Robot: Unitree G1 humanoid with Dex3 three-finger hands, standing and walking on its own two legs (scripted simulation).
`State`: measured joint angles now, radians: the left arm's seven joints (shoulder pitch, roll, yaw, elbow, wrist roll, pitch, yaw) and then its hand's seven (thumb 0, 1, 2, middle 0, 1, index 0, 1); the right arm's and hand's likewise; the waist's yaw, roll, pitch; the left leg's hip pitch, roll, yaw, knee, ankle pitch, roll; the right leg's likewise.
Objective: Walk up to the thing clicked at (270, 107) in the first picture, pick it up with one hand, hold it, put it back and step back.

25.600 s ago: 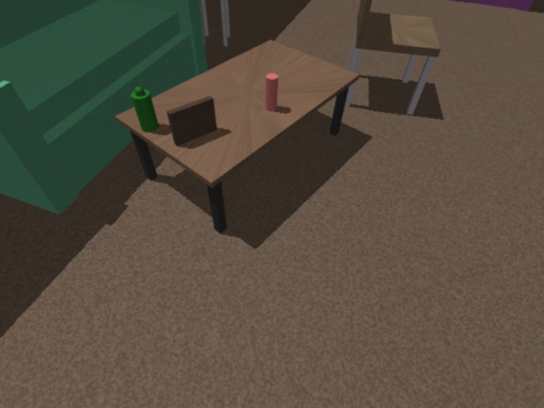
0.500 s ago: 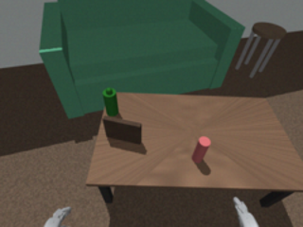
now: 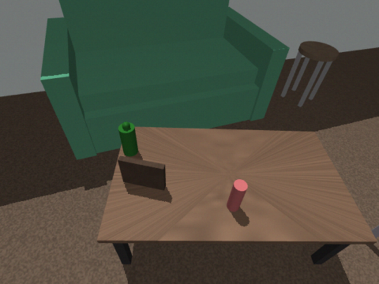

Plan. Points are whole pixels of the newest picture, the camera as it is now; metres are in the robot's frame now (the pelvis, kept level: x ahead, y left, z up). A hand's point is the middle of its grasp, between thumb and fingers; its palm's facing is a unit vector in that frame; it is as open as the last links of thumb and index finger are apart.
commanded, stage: home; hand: right
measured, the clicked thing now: (236, 196) +0.51 -0.20 -0.32
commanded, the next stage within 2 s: stand in 0.96 s
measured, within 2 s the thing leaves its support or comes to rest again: neither
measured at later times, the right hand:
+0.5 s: hand out of the picture +0.02 -0.22 -0.15, palm faces -0.03 +0.93 -0.36, open 17.5 cm
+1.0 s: hand out of the picture +0.09 -0.22 -0.15, palm faces -0.02 +0.93 -0.37, open 17.5 cm
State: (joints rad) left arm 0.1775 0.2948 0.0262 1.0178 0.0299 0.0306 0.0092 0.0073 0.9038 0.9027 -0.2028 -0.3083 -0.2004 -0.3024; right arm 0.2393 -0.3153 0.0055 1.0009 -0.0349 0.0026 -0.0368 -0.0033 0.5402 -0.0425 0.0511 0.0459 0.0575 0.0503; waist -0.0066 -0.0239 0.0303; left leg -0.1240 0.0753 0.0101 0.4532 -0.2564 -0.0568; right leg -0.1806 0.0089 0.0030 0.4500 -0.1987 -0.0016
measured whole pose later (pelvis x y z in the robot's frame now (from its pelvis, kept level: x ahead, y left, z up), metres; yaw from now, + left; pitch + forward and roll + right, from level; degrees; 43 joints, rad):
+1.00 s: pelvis +0.01 +0.03 +0.01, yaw +0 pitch -3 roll +0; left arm 0.13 0.32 0.01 1.13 0.01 0.01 0.01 0.01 0.90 0.90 -0.20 -0.31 -0.20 -0.30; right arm 0.13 -0.33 0.01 1.10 -0.02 -0.01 -0.02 0.00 0.55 -0.04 0.05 0.05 0.06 0.05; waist 0.00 -0.02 0.05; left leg -0.07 0.03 0.03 0.36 -0.23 -0.01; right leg -0.13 -0.04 0.02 0.35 -0.16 0.04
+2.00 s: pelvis +0.01 +0.02 +0.01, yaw +1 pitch -3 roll +0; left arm 0.12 0.34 0.01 1.13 0.01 0.00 0.00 0.01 0.91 0.90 -0.20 -0.30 -0.20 -0.30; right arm 0.13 -0.35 0.00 1.12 -0.02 0.00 0.00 0.01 -0.91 -0.90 0.20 0.30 0.21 0.30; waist 0.00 -0.01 0.05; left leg -0.07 0.03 0.01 0.32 -0.20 -0.03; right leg -0.13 -0.03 0.00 0.33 -0.15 0.03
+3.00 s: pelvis +0.01 +0.02 +0.01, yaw +1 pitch -3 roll +0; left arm 0.13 0.35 0.01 1.13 0.01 0.00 -0.01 0.01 0.91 0.90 -0.20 -0.30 -0.20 -0.30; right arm 0.13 -0.35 0.00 1.12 -0.02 -0.01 0.00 0.01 -0.91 -0.90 0.20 0.30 0.21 0.30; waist 0.00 -0.01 0.05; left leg -0.07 0.03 0.01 0.32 -0.20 -0.03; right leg -0.12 -0.04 0.00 0.33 -0.15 0.03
